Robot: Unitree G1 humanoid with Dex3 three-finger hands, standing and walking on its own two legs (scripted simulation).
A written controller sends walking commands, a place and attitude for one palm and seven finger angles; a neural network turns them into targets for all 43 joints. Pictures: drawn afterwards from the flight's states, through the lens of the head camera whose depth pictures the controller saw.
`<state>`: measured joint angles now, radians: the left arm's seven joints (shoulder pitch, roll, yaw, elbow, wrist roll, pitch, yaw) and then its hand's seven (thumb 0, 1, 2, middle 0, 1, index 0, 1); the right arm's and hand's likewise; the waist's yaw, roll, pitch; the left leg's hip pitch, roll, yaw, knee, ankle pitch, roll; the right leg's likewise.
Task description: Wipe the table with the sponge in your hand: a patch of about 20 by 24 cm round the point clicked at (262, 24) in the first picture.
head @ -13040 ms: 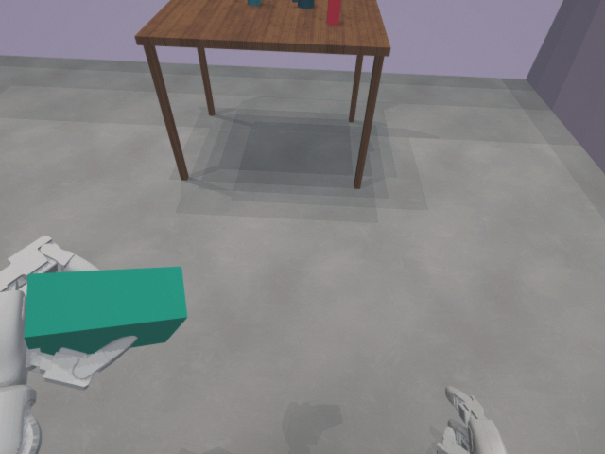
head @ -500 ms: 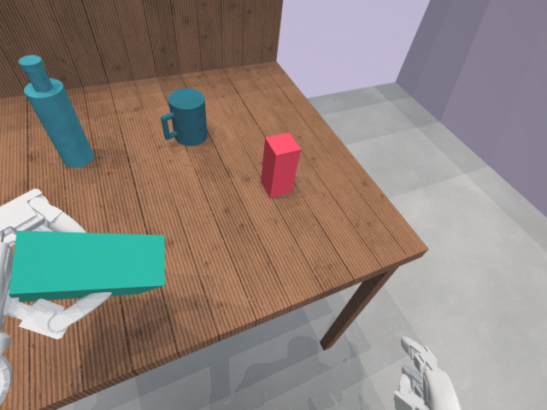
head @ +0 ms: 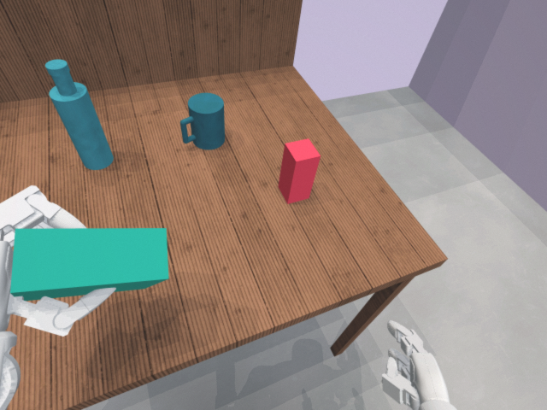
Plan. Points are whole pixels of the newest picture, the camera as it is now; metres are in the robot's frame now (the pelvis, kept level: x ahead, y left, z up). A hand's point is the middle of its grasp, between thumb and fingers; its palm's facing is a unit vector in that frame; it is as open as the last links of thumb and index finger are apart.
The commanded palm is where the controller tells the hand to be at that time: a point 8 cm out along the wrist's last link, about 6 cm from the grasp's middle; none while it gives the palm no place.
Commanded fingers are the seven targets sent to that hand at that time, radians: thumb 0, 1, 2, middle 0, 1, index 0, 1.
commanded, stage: look again from close up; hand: left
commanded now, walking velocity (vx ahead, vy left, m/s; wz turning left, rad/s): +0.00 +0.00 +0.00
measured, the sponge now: (115, 263) +0.24 +0.21 +0.14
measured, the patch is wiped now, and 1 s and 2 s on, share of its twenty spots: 0.00 0.00 0.00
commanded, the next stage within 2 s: turn the palm down, sponge in hand in 0.26 s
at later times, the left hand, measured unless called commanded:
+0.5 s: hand (32, 218) +0.24 +0.27 +0.20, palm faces +0.43 -0.78 -0.45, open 9.3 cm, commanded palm +0.16 +0.27 +0.17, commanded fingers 0.00 0.10 1.30 -1.20 -1.60 -1.20 -1.60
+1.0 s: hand (91, 291) +0.20 +0.22 +0.13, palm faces +0.27 -0.57 -0.78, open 9.3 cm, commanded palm +0.16 +0.25 +0.18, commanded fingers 0.00 0.10 1.30 -1.20 -1.60 -1.20 -1.60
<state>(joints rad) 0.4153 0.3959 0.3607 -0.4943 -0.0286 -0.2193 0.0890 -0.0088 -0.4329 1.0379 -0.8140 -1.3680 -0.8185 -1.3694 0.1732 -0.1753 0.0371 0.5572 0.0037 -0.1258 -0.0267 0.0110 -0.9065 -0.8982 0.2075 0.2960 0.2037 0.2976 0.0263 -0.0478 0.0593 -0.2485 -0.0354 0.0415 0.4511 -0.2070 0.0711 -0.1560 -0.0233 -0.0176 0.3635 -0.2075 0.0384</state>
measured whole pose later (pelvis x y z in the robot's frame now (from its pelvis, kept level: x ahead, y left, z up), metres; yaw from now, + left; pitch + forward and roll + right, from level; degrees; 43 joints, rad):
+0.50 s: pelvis -0.02 -0.02 -0.01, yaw +2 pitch -1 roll -1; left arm 0.06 0.54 0.42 -0.30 -0.04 -0.02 0.00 -0.01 -0.43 1.04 -0.81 -1.37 -0.82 -1.37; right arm 0.19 -0.24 0.06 0.60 0.00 -0.07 -0.02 0.01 -0.91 -0.90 0.21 0.30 0.20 0.30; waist 0.05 -0.02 0.05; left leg -0.29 -0.04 0.01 0.52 -0.21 0.04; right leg -0.22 -0.02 -0.03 0.51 -0.27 0.01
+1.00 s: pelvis -0.02 -0.08 -0.02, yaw +4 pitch +0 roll -1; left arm 0.20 0.60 0.31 -0.24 0.20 0.03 -0.05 -0.01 -0.43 1.04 -0.81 -1.37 -0.81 -1.38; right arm 0.16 -0.26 0.05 0.58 0.01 -0.05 -0.08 0.01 -0.91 -0.90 0.21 0.30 0.20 0.30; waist 0.06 0.07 0.00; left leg -0.42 0.01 -0.07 0.69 -0.28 -0.02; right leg -0.33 0.04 -0.10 0.68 -0.35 -0.07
